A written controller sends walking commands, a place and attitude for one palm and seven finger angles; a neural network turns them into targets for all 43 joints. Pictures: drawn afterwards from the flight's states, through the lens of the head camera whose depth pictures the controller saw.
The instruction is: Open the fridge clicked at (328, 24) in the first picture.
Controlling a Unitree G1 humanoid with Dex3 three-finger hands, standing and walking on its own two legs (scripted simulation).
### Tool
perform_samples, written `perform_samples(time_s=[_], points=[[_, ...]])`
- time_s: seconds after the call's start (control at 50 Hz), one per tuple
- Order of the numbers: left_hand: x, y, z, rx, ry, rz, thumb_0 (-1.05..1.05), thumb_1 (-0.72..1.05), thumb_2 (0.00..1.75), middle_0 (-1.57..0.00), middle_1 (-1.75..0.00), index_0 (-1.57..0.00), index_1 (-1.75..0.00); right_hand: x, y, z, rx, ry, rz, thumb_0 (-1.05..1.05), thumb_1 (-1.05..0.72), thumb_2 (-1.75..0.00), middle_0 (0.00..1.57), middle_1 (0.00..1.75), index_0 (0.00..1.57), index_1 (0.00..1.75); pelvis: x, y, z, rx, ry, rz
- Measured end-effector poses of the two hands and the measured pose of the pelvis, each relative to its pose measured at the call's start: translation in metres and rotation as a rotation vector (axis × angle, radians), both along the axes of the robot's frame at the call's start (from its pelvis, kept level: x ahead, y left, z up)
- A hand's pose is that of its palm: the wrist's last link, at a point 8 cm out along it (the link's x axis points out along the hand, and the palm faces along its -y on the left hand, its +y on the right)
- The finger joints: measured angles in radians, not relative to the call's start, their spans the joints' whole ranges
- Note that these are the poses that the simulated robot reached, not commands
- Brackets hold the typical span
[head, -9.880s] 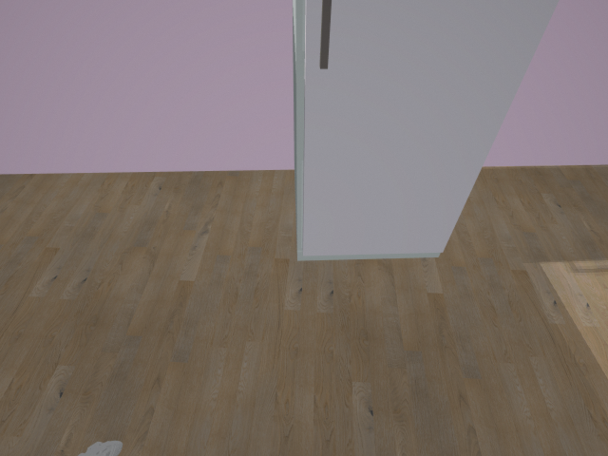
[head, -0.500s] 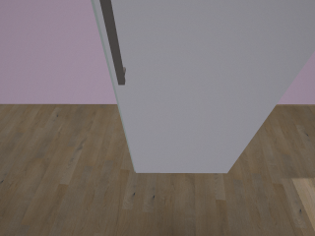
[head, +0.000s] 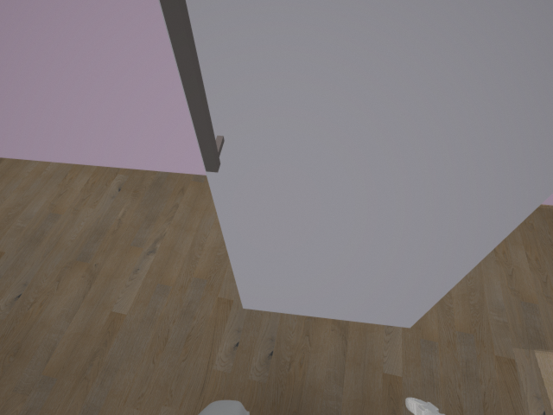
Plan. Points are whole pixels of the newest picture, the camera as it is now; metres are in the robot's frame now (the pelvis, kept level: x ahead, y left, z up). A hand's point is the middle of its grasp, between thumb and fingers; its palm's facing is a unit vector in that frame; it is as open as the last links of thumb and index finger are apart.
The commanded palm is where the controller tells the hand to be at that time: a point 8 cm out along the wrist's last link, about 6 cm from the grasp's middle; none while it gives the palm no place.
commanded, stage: come to a stop and stand still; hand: left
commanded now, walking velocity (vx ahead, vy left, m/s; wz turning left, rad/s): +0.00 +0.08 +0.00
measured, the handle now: (193, 54) +0.44 +0.15 +0.27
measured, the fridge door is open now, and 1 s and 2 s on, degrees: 0 0 0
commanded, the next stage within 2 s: look again from close up in 1.78 s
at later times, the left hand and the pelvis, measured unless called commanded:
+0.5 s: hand out of the picture +0.01 +0.24 -0.16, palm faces +0.01 -0.97 -0.24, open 7.4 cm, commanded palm none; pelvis -0.06 +0.05 +0.00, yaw +0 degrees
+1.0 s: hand out of the picture -0.20 +0.22 -0.18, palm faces +0.14 -0.98 -0.16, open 7.4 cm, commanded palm none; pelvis -0.14 +0.06 +0.00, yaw +3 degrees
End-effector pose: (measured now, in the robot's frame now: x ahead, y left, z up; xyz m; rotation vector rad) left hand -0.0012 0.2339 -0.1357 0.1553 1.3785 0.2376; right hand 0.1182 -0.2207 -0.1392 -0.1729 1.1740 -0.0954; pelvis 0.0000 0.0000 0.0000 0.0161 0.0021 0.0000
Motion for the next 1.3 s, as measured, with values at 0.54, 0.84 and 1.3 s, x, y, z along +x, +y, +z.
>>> perform_samples(time_s=[0.54,0.84,1.3], points=[[-0.008,0.058,0.008,-0.01,-0.229,-0.125,0.0,0.9,0.9,-0.2,-0.3,-0.2,-0.3,-0.151,0.043,0.007,-0.014,0.007,-0.063,0.01,-0.92,-0.9,0.21,0.3,0.2,0.3,-0.069,0.056,-0.002,-0.031,-0.054,-0.004],[-0.139,0.048,-0.01,-0.076,-0.025,-0.004,0.0,0.9,0.9,-0.2,-0.3,-0.2,-0.3,-0.211,0.047,0.01,-0.045,0.114,-0.052,0.01,-0.91,-0.9,0.2,0.3,0.2,0.3,-0.108,0.062,0.002,-0.042,-0.062,0.03],[-0.238,0.066,-0.06,-0.08,-0.072,0.046,0.01,0.9,0.9,-0.2,-0.3,-0.2,-0.3,-0.293,0.064,-0.007,-0.084,-0.034,-0.045,0.0,-0.91,-0.9,0.2,0.3,0.2,0.3,-0.223,0.075,-0.034,0.042,-0.116,0.036]])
